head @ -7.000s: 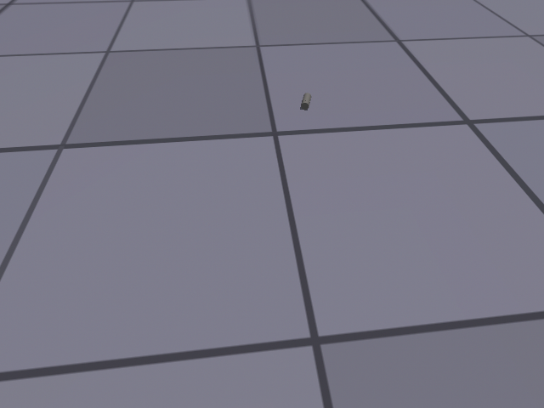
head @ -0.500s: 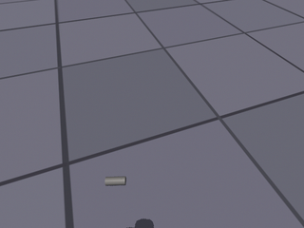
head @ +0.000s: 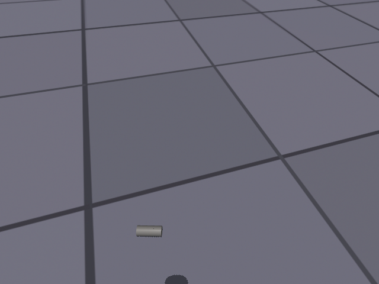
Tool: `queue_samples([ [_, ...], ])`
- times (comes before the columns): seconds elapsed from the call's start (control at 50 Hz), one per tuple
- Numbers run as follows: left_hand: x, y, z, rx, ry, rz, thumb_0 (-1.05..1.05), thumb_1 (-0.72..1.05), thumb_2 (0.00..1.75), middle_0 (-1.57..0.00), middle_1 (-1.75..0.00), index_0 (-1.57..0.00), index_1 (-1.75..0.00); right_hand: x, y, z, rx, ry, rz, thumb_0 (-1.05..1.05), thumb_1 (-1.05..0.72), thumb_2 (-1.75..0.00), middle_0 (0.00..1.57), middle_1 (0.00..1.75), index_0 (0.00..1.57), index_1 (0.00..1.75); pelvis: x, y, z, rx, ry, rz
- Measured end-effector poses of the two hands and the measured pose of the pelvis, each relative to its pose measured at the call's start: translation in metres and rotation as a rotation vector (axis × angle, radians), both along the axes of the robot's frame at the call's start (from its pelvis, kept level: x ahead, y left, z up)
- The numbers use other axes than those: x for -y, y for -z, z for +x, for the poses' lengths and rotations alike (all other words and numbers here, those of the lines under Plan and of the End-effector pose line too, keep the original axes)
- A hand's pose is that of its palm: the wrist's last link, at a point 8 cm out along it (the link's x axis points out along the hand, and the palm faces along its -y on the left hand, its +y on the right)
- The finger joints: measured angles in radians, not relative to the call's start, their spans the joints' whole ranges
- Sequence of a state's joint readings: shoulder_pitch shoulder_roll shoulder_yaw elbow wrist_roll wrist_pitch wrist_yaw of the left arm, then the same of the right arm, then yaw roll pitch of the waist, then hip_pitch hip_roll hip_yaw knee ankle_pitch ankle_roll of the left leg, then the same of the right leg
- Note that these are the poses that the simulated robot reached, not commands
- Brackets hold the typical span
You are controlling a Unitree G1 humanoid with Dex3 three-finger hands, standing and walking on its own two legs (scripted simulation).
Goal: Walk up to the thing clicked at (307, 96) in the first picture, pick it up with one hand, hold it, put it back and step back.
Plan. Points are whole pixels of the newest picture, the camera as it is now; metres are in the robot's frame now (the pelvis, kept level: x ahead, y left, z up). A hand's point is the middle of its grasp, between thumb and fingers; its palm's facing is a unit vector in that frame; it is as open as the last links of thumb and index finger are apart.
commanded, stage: walk up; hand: left
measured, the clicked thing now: (149, 230) +0.53 +0.21 -0.75
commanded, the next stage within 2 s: none
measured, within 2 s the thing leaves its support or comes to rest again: neither
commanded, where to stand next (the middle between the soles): +0.13 +0.04 m, yaw -3 degrees
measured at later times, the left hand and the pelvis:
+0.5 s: hand out of the picture +0.12 +0.27 -0.15, palm faces -0.04 -0.94 -0.33, open 7.4 cm; pelvis +0.02 +0.02 +0.01, yaw -2 degrees
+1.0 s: hand out of the picture +0.12 +0.26 -0.15, palm faces -0.07 -0.94 -0.33, open 7.4 cm; pelvis +0.02 +0.02 +0.01, yaw -3 degrees
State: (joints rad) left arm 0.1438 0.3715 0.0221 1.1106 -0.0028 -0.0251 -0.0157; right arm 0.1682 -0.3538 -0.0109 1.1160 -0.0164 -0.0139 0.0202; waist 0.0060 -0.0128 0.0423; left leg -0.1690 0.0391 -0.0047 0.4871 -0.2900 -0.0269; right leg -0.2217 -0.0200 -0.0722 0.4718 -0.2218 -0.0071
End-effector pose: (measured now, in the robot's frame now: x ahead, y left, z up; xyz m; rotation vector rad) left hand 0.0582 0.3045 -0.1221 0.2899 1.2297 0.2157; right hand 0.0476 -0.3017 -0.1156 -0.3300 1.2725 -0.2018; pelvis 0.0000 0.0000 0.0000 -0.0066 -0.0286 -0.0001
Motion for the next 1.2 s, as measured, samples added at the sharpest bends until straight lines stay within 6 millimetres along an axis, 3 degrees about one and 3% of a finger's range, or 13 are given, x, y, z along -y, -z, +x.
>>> queue_samples([
  [0.2,-0.002,-0.005,0.046,0.050,0.030,-0.011,0.00,0.90,0.90,-0.21,-0.30,-0.20,-0.30,-0.015,-0.006,0.043,0.078,0.003,0.004,0.00,-0.90,-0.89,0.20,0.30,0.20,0.30,-0.011,-0.004,0.010,0.000,0.009,0.002],
  [0.34,-0.006,-0.010,0.062,0.066,0.051,-0.006,0.00,0.90,0.90,-0.21,-0.30,-0.20,-0.30,-0.018,-0.012,0.055,0.106,0.012,0.000,0.00,-0.90,-0.89,0.20,0.30,0.20,0.30,-0.016,-0.006,0.013,0.001,0.020,0.006],
  [0.76,-0.007,-0.008,0.054,-0.007,0.070,0.004,0.00,0.90,0.90,-0.21,-0.30,-0.20,-0.30,-0.019,-0.005,0.028,0.032,0.067,0.013,0.00,-0.91,-0.89,0.20,0.30,0.20,0.30,-0.019,-0.008,0.020,0.005,0.043,0.008],
  [1.2,-0.002,-0.011,0.065,0.025,0.099,0.006,0.00,0.90,0.90,-0.21,-0.30,-0.20,-0.30,-0.016,-0.005,0.027,0.060,0.083,0.018,0.00,-0.91,-0.89,0.20,0.30,0.20,0.30,-0.017,-0.008,0.020,0.010,0.062,0.008],
])
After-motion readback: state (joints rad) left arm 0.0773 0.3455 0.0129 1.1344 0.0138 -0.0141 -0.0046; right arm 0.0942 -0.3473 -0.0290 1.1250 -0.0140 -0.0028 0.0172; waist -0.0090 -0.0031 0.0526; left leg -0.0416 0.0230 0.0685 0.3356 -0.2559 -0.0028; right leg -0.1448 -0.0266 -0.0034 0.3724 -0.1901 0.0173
